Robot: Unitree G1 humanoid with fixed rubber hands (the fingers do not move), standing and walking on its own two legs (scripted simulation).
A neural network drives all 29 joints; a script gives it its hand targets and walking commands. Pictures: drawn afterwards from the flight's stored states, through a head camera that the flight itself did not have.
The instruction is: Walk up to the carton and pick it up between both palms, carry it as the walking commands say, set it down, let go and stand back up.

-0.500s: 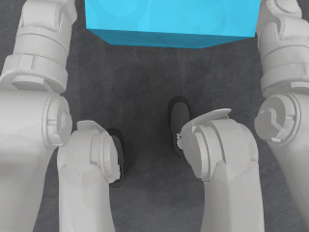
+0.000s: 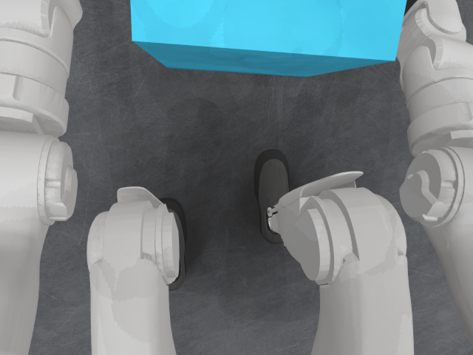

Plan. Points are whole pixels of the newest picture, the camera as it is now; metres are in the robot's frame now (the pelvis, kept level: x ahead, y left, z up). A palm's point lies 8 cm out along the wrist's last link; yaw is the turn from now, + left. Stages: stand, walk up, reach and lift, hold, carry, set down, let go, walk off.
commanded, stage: set down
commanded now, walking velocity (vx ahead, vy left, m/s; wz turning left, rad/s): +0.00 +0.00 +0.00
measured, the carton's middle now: out of the picture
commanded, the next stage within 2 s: let go in 1.30 s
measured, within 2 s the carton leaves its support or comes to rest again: neither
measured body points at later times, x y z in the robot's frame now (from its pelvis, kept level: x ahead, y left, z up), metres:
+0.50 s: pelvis +0.01 +0.00 +0.08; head +0.35 -0.02 +0.37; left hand +0.62 +0.14 -0.03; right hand +0.52 -0.30 -0.03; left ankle +0.08 +0.11 -0.34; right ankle +0.16 -0.12 -0.34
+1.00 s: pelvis +0.03 +0.00 +0.21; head +0.35 -0.02 +0.53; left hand +0.61 +0.15 +0.12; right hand +0.52 -0.31 +0.11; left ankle +0.08 +0.11 -0.34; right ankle +0.16 -0.12 -0.34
